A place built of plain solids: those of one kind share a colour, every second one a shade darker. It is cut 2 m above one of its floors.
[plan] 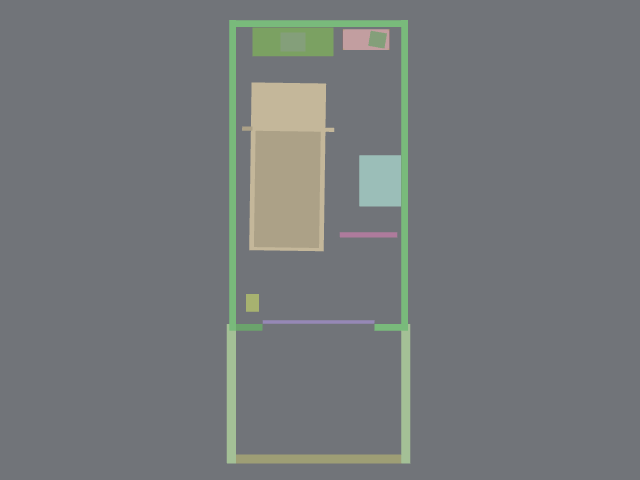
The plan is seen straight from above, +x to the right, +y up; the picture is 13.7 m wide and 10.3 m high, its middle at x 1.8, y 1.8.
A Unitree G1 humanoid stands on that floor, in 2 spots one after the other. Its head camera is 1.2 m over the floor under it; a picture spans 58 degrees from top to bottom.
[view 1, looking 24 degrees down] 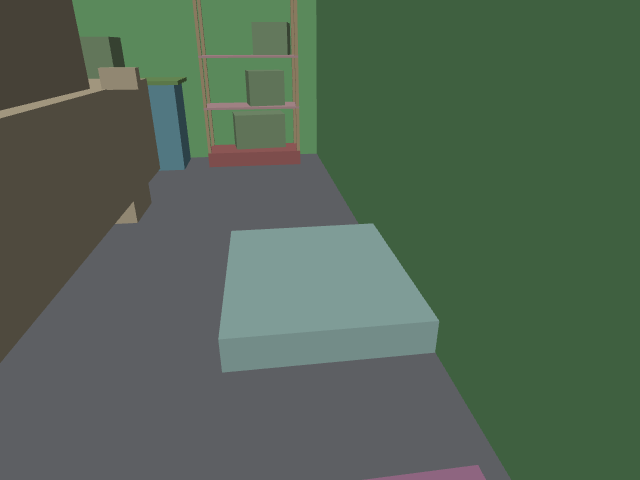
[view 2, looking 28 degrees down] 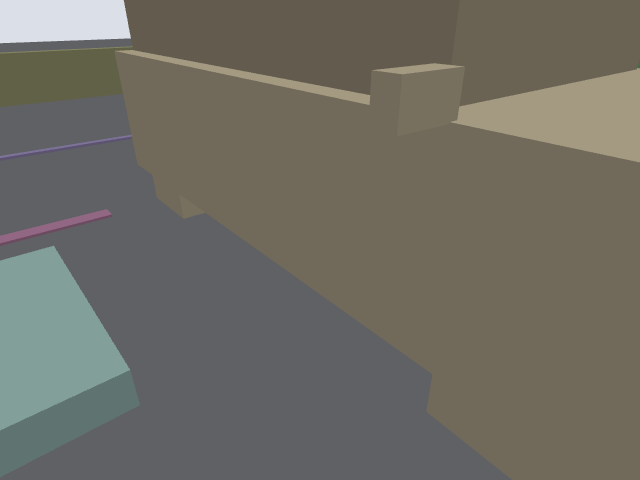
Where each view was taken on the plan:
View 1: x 2.84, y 1.10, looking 82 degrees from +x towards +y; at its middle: landing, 2.55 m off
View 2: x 2.84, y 4.82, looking -130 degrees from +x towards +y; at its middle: car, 1.64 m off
